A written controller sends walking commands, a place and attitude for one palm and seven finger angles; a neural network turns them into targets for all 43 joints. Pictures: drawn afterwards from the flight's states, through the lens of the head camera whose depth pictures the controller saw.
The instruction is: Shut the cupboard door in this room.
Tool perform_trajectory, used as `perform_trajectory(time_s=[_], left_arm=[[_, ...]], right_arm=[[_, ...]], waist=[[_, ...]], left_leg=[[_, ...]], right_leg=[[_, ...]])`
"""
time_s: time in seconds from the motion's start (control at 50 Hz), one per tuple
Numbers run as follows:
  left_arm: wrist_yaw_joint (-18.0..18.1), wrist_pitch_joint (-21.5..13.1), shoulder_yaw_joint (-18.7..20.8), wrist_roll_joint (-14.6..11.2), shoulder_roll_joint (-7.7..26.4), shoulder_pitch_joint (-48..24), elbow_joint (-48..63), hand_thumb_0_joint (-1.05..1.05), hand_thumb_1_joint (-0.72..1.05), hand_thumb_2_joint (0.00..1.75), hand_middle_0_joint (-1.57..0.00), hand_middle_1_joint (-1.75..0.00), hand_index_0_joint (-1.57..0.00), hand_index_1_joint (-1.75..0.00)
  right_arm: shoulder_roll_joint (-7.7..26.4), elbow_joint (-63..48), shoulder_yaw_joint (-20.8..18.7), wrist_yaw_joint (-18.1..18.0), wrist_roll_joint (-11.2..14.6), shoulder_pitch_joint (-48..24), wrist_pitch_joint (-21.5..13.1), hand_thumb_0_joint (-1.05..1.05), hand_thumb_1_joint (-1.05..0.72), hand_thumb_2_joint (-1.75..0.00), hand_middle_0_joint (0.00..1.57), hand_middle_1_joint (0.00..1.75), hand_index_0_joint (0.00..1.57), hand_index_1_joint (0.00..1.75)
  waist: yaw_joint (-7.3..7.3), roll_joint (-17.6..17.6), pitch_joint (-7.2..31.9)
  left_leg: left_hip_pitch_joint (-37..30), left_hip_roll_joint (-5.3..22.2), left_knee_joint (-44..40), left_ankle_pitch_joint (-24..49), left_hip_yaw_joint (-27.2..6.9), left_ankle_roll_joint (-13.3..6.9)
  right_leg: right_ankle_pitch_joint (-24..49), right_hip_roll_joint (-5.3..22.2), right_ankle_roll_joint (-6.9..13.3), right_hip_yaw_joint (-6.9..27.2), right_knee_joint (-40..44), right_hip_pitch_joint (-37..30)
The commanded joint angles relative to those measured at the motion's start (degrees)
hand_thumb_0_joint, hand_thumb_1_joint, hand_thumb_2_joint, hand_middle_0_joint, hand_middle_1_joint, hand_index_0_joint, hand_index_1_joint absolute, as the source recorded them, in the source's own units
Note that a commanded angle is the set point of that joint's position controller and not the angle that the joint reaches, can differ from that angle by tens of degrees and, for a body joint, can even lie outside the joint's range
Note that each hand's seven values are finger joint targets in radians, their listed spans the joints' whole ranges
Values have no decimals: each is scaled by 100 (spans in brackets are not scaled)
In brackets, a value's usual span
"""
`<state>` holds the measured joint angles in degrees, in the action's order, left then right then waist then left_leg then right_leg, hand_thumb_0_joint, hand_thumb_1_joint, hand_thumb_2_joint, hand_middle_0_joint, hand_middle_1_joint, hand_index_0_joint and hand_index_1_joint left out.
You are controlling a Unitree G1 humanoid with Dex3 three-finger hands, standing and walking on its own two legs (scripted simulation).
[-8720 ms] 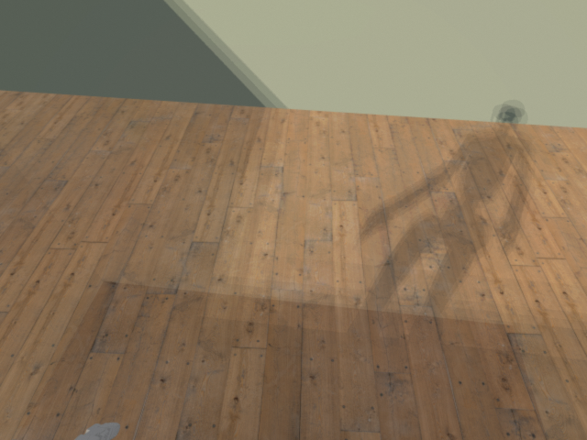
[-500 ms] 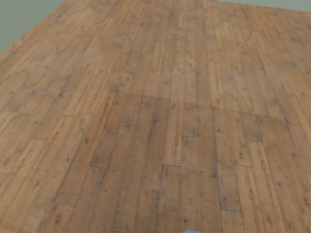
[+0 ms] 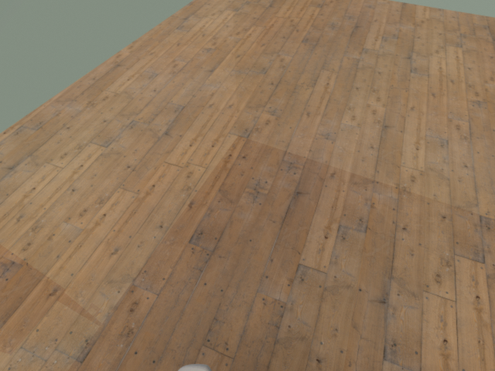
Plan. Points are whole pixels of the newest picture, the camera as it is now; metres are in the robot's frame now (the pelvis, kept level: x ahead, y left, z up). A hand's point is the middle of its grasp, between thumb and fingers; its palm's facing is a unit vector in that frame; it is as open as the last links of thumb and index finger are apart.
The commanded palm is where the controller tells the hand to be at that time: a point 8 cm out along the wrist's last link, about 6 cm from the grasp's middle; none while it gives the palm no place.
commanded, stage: turn or walk to find it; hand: left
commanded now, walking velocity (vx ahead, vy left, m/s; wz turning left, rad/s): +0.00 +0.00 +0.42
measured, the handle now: out of the picture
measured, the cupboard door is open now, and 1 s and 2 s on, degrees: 84 84 84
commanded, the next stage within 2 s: stand and wait in 0.80 s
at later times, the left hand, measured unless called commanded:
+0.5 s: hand out of the picture +0.03 +0.20 -0.15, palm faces +0.21 -0.94 -0.29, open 7.4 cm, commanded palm none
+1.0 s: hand out of the picture -0.13 +0.21 -0.18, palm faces +0.43 -0.87 -0.25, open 7.4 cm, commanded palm none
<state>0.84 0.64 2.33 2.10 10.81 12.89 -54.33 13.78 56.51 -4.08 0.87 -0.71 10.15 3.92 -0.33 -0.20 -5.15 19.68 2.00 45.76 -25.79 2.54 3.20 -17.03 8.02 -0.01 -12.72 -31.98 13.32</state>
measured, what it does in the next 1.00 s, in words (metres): steps on the spot, turning left: left foot, then right foot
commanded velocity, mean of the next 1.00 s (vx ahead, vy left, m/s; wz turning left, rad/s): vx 0.00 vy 0.00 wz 0.33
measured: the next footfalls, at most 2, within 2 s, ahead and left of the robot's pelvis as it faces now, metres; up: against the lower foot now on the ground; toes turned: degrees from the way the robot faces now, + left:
left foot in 0.06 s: +0.03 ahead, +0.14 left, +0.00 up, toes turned +6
right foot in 0.46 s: +0.04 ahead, -0.11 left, +0.00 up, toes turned +6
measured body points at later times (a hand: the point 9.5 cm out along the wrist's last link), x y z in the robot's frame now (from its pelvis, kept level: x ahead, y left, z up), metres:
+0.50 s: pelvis -0.03 -0.01 -0.01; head +0.00 -0.04 +0.44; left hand +0.02 +0.25 -0.13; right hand +0.08 -0.24 -0.17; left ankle -0.01 +0.13 -0.72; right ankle +0.00 -0.11 -0.74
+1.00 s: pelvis -0.06 +0.01 +0.00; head -0.04 +0.04 +0.45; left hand -0.15 +0.26 -0.16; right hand +0.12 -0.18 -0.14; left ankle -0.10 +0.11 -0.74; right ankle -0.02 -0.12 -0.69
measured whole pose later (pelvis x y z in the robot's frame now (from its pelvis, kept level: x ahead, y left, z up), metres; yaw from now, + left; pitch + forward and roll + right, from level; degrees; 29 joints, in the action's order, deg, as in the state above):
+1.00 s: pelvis -0.06 +0.01 +0.00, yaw +23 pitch -1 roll +0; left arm 1.0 3.9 3.6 1.3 14.6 14.2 -58.9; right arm 10.6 56.0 -2.0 -0.6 -1.2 8.1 0.8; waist -1.4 -2.8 -4.1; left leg 13.3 1.0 30.8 -16.6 4.4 -1.0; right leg -27.0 6.4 -2.8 -4.4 -54.6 22.7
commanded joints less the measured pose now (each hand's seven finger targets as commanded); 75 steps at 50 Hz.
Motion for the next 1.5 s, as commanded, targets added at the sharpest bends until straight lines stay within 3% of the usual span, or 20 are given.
perform_trajectory(time_s=[0.0,0.04,0.06,0.18,0.38,0.4,0.44,0.48,0.56,0.7,0.8,0.82,0.84,0.86,0.9,1.12,1.22,1.34,1.44,1.48], left_arm=[[74,-9,339,-92,1305,161,223,0,90,90,-20,-30,-20,-30],[12,55,224,-163,730,173,513,0,90,90,-20,-30,-20,-30],[44,120,142,-104,751,-274,641,0,90,90,-20,-30,-20,-30],[-35,130,196,-127,720,-130,293,0,90,90,-20,-30,-20,-30],[30,25,162,-169,621,296,360,0,90,90,-20,-30,-20,-30],[48,-21,189,-157,728,457,312,0,90,90,-20,-30,-20,-30],[109,-91,337,-27,1538,489,409,0,90,90,-20,-30,-20,-30],[137,-84,350,-85,1324,125,527,0,90,90,-20,-30,-20,-30],[119,-122,215,-74,927,-410,637,0,90,90,-20,-30,-20,-30],[105,-99,295,-19,1231,374,300,0,90,90,-20,-30,-20,-30],[78,-29,329,-71,1314,288,165,0,90,90,-20,-30,-20,-30],[69,3,303,-122,1159,248,179,0,90,90,-20,-30,-20,-30],[41,36,240,-157,796,351,311,0,90,90,-20,-30,-20,-30],[36,66,106,-120,613,23,452,0,90,90,-20,-30,-20,-30],[56,178,139,-116,651,-296,282,0,90,90,-20,-30,-20,-30],[46,2,-93,-127,320,569,-482,0,90,90,-20,-30,-20,-30],[93,-137,53,-98,1019,315,-497,0,90,90,-20,-30,-20,-30],[123,-71,219,-51,978,263,-312,0,90,90,-20,-30,-20,-30],[109,-14,300,-94,1049,142,-171,0,90,90,-20,-30,-20,-30],[58,85,253,-168,629,48,93,0,90,90,-20,-30,-20,-30]], right_arm=[[372,-419,-16,-13,9,195,-266,0,-90,-90,20,30,20,30],[1272,-426,-213,-34,-54,588,-350,0,-90,-90,20,30,20,30],[1407,-336,-232,-71,-42,813,-309,0,-90,-90,20,30,20,30],[902,-494,-73,-182,-42,1,-364,0,-90,-90,20,30,20,30],[938,-570,-197,-119,-59,-63,-247,0,-90,-90,20,30,20,30],[814,-601,-191,-106,-24,-47,-245,0,-90,-90,20,30,20,30],[242,-852,-99,-51,12,-50,-250,0,-90,-90,20,30,20,30],[576,-769,-217,-55,-49,-277,-113,0,-90,-90,20,30,20,30],[382,-425,-182,36,-51,265,-59,0,-90,-90,20,30,20,30],[245,-550,-42,13,-6,-365,-135,0,-90,-90,20,30,20,30],[298,-422,7,-38,19,101,-256,0,-90,-90,20,30,20,30],[487,-349,-35,-40,9,335,-320,0,-90,-90,20,30,20,30],[997,-364,-135,-62,-45,471,-376,0,-90,-90,20,30,20,30],[1255,-335,-156,-88,-28,624,-329,0,-90,-90,20,30,20,30],[1003,-272,-92,-205,-56,270,-345,0,-90,-90,20,30,20,30],[547,109,27,-239,-2,41,-410,0,-90,-90,20,30,20,30],[48,120,95,-174,11,137,-272,0,-90,-90,20,30,20,30],[55,75,43,-140,14,101,-220,0,-90,-90,20,30,20,30],[87,53,33,-122,14,497,-282,0,-90,-90,20,30,20,30],[702,-35,-107,-115,-62,759,-353,0,-90,-90,20,30,20,30]], waist=[[69,-804,843],[264,1660,948],[448,1460,861],[77,814,624],[-69,841,805],[-149,525,832],[-230,-1713,617],[-162,-1210,311],[178,-859,227],[-277,-1045,462],[-40,-1014,827],[123,-424,942],[165,1110,1074],[279,1492,876],[255,1504,433],[-67,701,676],[-5,-1741,73],[-123,-854,138],[27,-699,647],[176,1315,613]], left_leg=[[-872,-64,-1952,1258,280,-135],[-2103,1857,-2608,3853,-2160,-1024],[-1553,2159,-2746,3659,-2273,-1441],[-1044,1145,-2738,3152,-1368,-1209],[-497,869,-2231,2752,-1844,-1082],[-44,615,-1918,2310,-1734,-853],[1476,-585,149,-428,-466,-179],[1264,-244,1889,-428,-815,-229],[1098,-59,2349,490,-463,-40],[692,-30,410,-124,9,38],[-663,-135,-1727,928,301,-106],[-1400,149,-2387,1649,10,-215],[-2119,1394,-2619,2952,-1574,-708],[-1734,2065,-2786,3741,-1931,-1201],[-829,1744,-3085,2404,-1729,-1269],[-1218,1072,-2428,3258,-783,-1018],[-479,-19,-1453,482,-53,-232],[123,-4,-65,-144,-68,-215],[-658,11,-1568,810,111,-198],[-1309,1300,-2742,1924,-1884,-788]], right_leg=[[2280,1071,277,594,57,-365],[-1349,13,-427,178,-1816,1752],[-2026,-85,-393,671,-2570,1632],[-751,-207,-424,1076,-2856,1488],[-57,-607,-365,882,75,-60],[435,-482,-334,960,836,-685],[607,1702,565,3100,1740,-1147],[342,1724,920,2935,1878,4],[891,1001,551,1378,1555,75],[2392,1246,793,1175,1109,-789],[2546,1101,395,787,278,-517],[1924,880,118,558,-269,31],[46,189,-270,253,-1254,1264],[-1763,-80,-349,508,-2010,1501],[-1444,-78,-320,1078,-2703,1433],[43,-386,-340,813,236,21],[239,918,458,2215,1806,310],[1531,1178,844,1714,1393,-116],[1760,1083,498,1156,520,-138],[-272,45,-255,375,-1074,1334]])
